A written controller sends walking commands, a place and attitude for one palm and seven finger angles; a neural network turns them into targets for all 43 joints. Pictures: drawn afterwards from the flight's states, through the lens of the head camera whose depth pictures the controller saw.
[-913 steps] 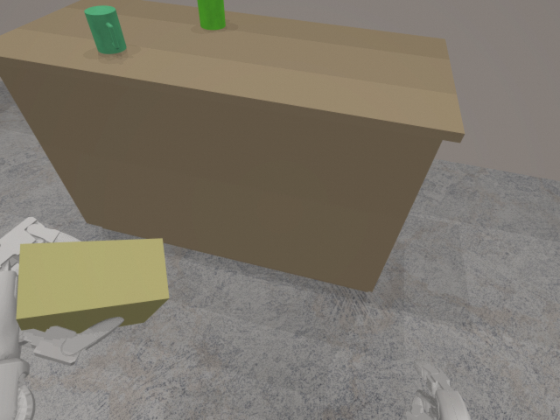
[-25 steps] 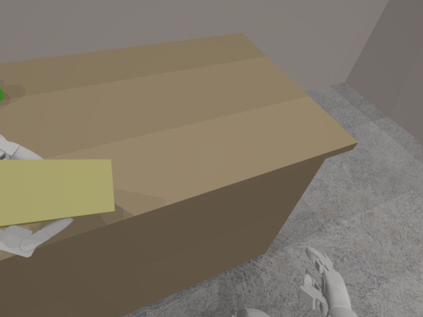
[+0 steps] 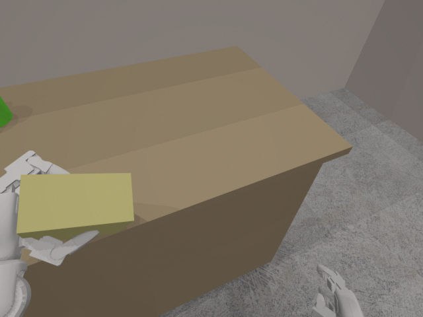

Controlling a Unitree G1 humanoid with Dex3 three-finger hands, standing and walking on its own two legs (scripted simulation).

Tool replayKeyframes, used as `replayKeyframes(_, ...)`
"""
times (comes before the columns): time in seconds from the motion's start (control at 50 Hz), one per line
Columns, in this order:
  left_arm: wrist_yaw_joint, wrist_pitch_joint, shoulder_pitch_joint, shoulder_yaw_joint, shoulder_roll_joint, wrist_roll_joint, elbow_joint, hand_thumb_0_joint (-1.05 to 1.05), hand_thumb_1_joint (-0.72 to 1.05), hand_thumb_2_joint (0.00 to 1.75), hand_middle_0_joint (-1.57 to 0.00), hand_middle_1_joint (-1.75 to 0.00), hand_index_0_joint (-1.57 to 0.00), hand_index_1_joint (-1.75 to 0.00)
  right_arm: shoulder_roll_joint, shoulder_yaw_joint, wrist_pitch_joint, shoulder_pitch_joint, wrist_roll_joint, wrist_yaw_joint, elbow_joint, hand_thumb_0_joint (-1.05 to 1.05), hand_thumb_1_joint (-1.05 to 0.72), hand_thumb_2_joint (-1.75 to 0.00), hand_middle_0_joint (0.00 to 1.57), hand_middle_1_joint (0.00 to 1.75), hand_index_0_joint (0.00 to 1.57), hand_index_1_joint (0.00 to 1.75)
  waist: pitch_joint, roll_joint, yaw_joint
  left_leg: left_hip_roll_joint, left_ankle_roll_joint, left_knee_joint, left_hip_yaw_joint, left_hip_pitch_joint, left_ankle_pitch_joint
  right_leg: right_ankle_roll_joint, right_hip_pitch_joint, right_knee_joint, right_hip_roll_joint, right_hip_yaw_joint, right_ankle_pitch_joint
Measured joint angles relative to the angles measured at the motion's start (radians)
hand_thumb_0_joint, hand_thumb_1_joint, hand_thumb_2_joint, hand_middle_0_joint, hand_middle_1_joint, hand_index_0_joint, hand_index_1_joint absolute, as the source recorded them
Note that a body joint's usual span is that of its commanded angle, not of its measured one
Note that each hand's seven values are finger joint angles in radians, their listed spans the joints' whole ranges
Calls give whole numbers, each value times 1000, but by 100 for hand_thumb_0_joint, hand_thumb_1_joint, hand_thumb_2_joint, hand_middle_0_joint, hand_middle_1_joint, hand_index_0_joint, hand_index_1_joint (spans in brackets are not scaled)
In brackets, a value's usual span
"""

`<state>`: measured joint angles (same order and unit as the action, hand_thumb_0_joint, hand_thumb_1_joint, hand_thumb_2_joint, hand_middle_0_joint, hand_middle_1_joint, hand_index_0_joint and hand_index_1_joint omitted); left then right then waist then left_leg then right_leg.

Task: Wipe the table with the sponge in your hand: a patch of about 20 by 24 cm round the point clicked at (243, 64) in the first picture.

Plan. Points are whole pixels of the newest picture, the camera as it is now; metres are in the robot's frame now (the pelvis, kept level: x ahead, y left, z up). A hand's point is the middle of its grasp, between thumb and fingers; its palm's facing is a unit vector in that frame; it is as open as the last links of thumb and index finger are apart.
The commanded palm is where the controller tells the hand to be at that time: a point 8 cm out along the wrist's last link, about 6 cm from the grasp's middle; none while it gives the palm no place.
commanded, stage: come to a stop and stand still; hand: left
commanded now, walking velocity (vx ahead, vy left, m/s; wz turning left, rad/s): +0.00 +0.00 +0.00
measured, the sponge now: (94, 208) +0.23 +0.19 +0.15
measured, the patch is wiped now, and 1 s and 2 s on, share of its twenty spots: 0.00 0.00 0.00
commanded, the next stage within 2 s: look again from close up in 0.76 s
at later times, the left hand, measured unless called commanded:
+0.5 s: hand (27, 179) +0.26 +0.30 +0.17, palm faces +0.42 -0.85 -0.32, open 10.2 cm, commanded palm +0.20 +0.33 +0.18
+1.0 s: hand (23, 185) +0.25 +0.30 +0.17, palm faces +0.44 -0.83 -0.35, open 10.2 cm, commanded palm +0.19 +0.33 +0.18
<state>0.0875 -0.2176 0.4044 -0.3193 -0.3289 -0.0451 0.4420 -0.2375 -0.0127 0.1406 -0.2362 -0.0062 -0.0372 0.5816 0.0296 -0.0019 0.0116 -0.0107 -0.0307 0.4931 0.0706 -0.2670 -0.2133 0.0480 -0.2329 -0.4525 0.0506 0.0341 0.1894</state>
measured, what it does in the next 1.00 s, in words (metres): shifts its weight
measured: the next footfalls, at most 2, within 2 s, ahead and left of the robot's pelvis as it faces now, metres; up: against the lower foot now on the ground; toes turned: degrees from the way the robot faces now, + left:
none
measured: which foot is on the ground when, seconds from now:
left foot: down 0.00-1.00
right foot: down 0.00-1.00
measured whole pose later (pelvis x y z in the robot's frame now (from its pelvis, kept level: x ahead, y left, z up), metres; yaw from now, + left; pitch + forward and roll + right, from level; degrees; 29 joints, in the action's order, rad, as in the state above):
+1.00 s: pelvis +0.04 +0.04 +0.00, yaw +2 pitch -1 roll -2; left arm 0.13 -0.19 0.43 -0.37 -0.35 -0.05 0.49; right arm -0.20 -0.01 0.08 -0.21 -0.02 -0.04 0.58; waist 0.06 0.01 0.02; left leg 0.05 -0.08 0.45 0.06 -0.21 -0.23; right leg -0.01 -0.16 -0.39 0.00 0.04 0.22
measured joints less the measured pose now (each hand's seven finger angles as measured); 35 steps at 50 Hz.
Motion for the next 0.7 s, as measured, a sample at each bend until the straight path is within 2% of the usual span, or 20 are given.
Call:
replayKeyframes(0.08, 6, -18, -2, -37, -40, -15, -17, -1, -51, 101, -72, -135, -74, -134, -2, 9, -6, -11, -2, -9, 1, 1, -90, -90, 20, 30, 20, 30, -6, 16, -6, 0, -7, -5, -5, 8, 14, -8, 16, 17, 2, 1, 5)
replayKeyframes(0.18, 19, -16, -23, -76, -35, -20, -37, -1, -51, 101, -72, -135, -74, -134, -1, 11, -3, -15, -5, -7, 4, 1, -90, -90, 20, 30, 20, 30, 1, 16, 5, 12, -22, -18, -5, 15, -1, -22, 32, 46, -8, -1, 4)
replayKeyframes(0.32, 21, -7, -20, -39, -10, -15, 17, -1, -51, 101, -72, -135, -74, -134, 30, -6, 2, 21, -2, 7, 9, 1, -90, -90, 20, 30, 20, 30, 24, 23, 23, 39, -42, -32, -3, 30, -13, -46, 44, 47, -34, -3, 25)
replayKeyframes(0.48, 17, 4, -15, -42, -31, -23, 46, -1, -51, 101, -72, -135, -74, -134, 69, -27, -19, 74, -2, 14, -15, 1, -90, -90, 21, 30, 20, 30, 25, 30, 27, 56, -56, -27, -3, 37, -32, -63, 53, 43, -50, -4, 43)
replayKeyframes(0.6, 20, 20, -23, -44, -26, -21, 50, -1, -51, 101, -72, -135, -74, -134, 69, -26, -32, 81, -1, 16, -29, 1, -90, -90, 21, 30, 21, 30, 28, 36, 32, 67, -64, -32, 1, 45, -34, -69, 54, 33, -62, -8, 53)
replayKeyframes(0.7, 27, 29, -19, -41, -24, -15, 59, -1, -51, 101, -72, -135, -74, -134, 59, -19, -43, 73, -2, 16, -29, 1, -90, -90, 21, 30, 21, 30, 35, 31, 25, 70, -65, -33, -4, 48, -32, -73, 61, 39, -64, -3, 51)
